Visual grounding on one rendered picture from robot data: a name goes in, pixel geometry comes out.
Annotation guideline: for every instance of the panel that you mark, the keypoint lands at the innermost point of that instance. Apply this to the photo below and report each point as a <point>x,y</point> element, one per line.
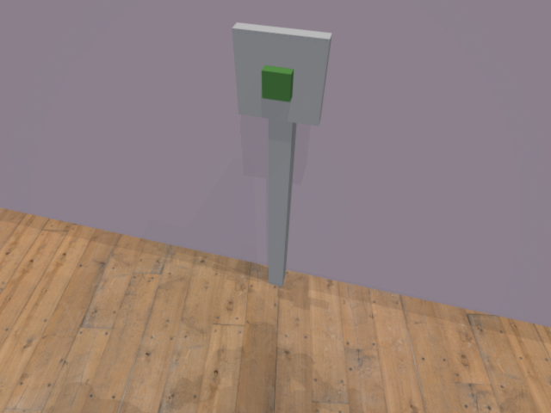
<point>307,52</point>

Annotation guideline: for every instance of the button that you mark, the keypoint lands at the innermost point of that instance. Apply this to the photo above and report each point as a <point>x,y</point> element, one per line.
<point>277,83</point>

